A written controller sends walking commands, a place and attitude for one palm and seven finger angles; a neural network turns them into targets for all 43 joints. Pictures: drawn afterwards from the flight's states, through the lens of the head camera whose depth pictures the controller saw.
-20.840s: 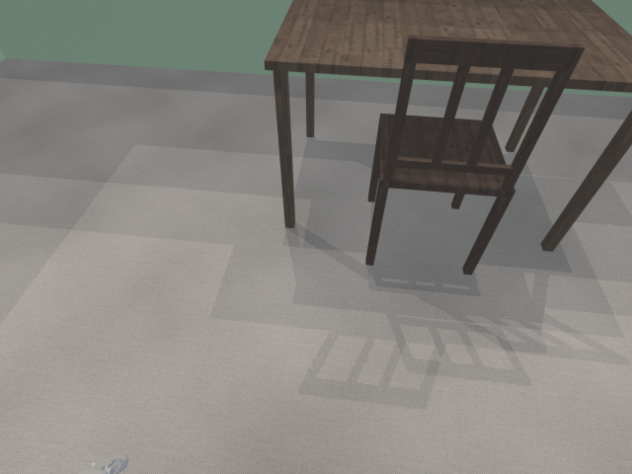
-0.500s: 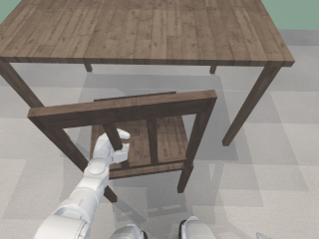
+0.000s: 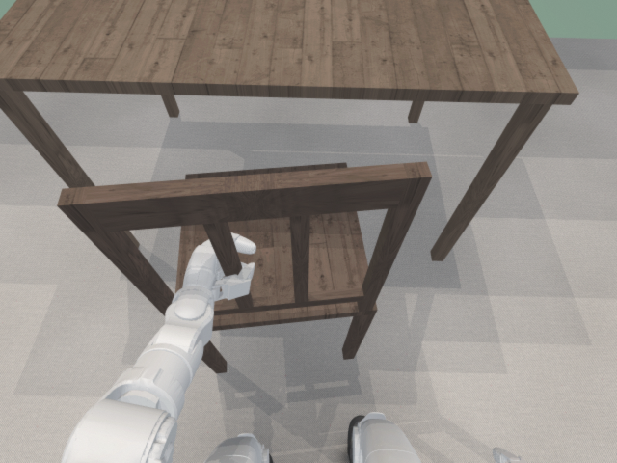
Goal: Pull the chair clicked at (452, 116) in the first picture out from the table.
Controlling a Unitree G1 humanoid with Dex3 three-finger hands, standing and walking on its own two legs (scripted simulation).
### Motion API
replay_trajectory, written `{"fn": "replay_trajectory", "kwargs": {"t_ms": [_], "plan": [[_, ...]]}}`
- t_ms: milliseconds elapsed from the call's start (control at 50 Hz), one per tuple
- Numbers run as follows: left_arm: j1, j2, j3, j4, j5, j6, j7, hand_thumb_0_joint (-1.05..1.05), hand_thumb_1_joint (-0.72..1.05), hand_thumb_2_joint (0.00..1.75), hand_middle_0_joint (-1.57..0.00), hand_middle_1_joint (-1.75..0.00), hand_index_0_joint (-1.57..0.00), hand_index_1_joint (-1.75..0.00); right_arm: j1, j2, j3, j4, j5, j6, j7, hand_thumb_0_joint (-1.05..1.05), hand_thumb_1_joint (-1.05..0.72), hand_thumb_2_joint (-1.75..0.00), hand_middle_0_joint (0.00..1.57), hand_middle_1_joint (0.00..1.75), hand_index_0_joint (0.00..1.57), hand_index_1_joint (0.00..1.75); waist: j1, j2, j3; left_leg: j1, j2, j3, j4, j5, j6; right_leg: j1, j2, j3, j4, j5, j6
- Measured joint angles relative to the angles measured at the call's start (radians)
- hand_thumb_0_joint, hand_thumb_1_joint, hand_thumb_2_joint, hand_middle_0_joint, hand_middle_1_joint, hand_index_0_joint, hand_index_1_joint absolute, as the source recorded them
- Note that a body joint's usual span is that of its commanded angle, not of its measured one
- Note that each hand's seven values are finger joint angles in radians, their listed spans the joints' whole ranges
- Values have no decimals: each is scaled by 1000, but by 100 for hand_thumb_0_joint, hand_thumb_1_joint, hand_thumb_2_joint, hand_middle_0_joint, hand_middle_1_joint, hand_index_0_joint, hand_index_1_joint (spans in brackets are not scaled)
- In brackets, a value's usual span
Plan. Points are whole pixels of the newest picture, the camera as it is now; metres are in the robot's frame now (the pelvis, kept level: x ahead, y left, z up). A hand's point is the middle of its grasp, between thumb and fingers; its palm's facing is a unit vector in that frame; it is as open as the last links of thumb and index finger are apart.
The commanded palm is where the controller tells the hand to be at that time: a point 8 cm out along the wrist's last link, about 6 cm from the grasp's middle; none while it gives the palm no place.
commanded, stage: step backward, pulling the chair out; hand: left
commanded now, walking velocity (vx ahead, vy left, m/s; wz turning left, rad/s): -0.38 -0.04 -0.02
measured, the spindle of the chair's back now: (232, 268) +0.38 +0.13 -0.07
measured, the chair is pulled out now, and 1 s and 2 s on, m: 0.21 0.29 0.43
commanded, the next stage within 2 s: none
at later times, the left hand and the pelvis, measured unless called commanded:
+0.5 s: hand (236, 305) +0.32 +0.12 -0.06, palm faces -0.04 -0.98 -0.19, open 5.7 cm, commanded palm +0.32 +0.17 -0.05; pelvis -0.05 +0.00 +0.00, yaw -1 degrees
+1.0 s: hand (232, 329) +0.29 +0.12 -0.06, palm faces +0.00 -0.98 -0.22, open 5.8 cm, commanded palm +0.29 +0.17 -0.05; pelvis -0.08 -0.01 -0.01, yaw -1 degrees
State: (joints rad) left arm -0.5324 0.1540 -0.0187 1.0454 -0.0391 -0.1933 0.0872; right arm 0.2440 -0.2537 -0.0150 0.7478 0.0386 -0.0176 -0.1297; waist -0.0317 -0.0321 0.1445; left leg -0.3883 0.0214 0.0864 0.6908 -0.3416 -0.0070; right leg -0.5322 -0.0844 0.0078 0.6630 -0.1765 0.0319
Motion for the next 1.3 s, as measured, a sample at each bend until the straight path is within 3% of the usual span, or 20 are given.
{"fn": "replay_trajectory", "kwargs": {"t_ms": [40,120,220,280,340,380,420,480,580,700,760,860,960,1020,1100,1160,1200,1240,1300], "plan": [[-10,16,15,14,4,-9,-2,2,61,75,-32,-126,-50,-145,-15,21,5,8,-4,2,3,1,-90,-89,20,30,20,30,-6,0,6,-7,12,3,15,-2,-7,-7,9,-2,5,22,12],[-28,35,51,42,-1,-11,-3,2,60,77,-34,-125,-50,-145,-29,46,12,10,-4,6,6,1,-90,-89,20,30,20,30,-30,7,2,-40,21,-3,44,0,-16,-35,16,-8,25,16,-12],[-33,22,84,55,-5,-23,13,3,60,77,-34,-125,-50,-145,-39,24,13,27,2,-10,10,1,-90,-89,21,30,20,30,-57,19,13,-62,-8,-20,55,-98,-23,-33,4,-4,-26,60,-6],[-30,14,81,49,2,-24,18,3,61,76,-32,-125,-50,-145,-32,2,15,32,2,-17,11,1,-90,-89,21,30,20,30,-64,7,22,-45,-23,-10,-3,-25,-14,-15,-9,5,-76,99,5],[-16,8,58,35,4,-20,16,2,62,74,-31,-126,-50,-145,0,-17,8,13,3,-14,6,1,-90,-89,21,30,20,30,-52,16,15,-43,-4,6,-28,102,16,-28,1,3,-47,14,1],[-5,7,45,25,3,-16,12,2,62,74,-31,-127,-50,-145,19,-15,3,3,4,-12,3,1,-90,-89,20,30,20,30,-38,24,13,-48,11,4,-5,73,21,-25,17,0,26,-76,-11],[1,8,35,26,8,-16,5,2,62,74,-31,-127,-50,-145,35,-3,1,5,1,-15,3,1,-90,-89,20,30,20,30,-29,25,4,-58,20,-6,18,53,16,27,27,-4,43,-44,-19],[-9,20,35,34,12,-25,1,2,61,76,-32,-127,-50,-145,15,16,6,20,-9,-20,9,1,-90,-89,20,30,20,30,-8,30,8,-73,43,-8,35,51,0,47,46,-8,19,-51,-4],[-23,43,65,47,7,-32,0,2,59,78,-34,-126,-50,-145,-35,38,10,18,-9,-23,9,1,-90,-89,21,30,20,30,-22,30,17,-94,50,-15,19,85,-13,18,54,-14,21,-26,-16],[-8,26,89,68,1,-50,18,3,60,77,-34,-125,-50,-145,-55,8,9,24,-4,-32,3,1,-90,-89,21,30,20,30,-47,32,11,-91,23,-16,-18,48,-15,24,35,-9,-28,12,-11],[-1,17,76,70,7,-52,19,3,61,76,-33,-126,-50,-145,-39,-12,6,22,-2,-32,-2,1,-90,-89,21,30,20,30,-39,37,5,-81,29,-11,-54,158,-1,31,40,-7,-47,29,-3],[3,27,49,61,8,-43,11,2,61,75,-32,-126,-50,-145,-11,-7,8,4,2,-26,-8,1,-90,-89,20,30,20,30,-17,26,1,-86,41,-3,-27,130,6,14,44,-9,2,-64,-16],[0,50,52,45,11,-29,0,2,59,77,-34,-127,-50,-145,-8,23,20,0,-2,-26,-4,1,-90,-89,20,30,20,30,-11,17,14,-98,47,-13,30,108,-8,6,43,-21,41,-2,-23],[11,52,64,33,6,-27,3,2,58,78,-36,-127,-50,-145,-17,28,23,5,-2,-25,3,1,-90,-89,20,30,20,30,-19,24,11,-126,40,-22,83,4,-10,-13,38,-24,69,-19,-31],[14,31,88,47,3,-33,18,3,58,78,-34,-127,-50,-145,-38,12,25,36,-6,-26,16,1,-90,-89,21,30,20,30,-31,25,13,-107,-17,-70,198,-146,-20,6,24,-16,8,17,-24],[5,17,84,60,15,-28,15,4,60,76,-32,-128,-50,-145,-28,-6,31,47,-6,-39,16,1,-90,-89,21,30,20,30,-37,22,-8,-2,-25,-80,75,-125,-22,10,13,-18,-46,49,-12],[-12,14,65,60,26,-21,4,3,60,75,-31,-129,-50,-145,-20,-13,27,49,-8,-45,9,1,-90,-89,21,30,20,30,-40,16,-14,43,-24,-79,-42,-7,-11,1,1,-25,-57,60,0],[-23,18,52,51,28,-12,1,3,60,75,-30,-130,-50,-145,-16,-5,17,42,-12,-38,8,1,-90,-89,20,30,20,30,-24,-2,2,46,-29,-67,-45,11,-1,3,1,-12,-26,53,-5],[-20,16,48,44,25,-7,-3,4,61,74,-28,-130,-50,-145,-3,11,8,29,-26,-32,16,1,-90,-89,20,30,20,30,-12,19,9,43,-4,-79,-44,0,-3,58,27,-19,44,-43,-23]]}}
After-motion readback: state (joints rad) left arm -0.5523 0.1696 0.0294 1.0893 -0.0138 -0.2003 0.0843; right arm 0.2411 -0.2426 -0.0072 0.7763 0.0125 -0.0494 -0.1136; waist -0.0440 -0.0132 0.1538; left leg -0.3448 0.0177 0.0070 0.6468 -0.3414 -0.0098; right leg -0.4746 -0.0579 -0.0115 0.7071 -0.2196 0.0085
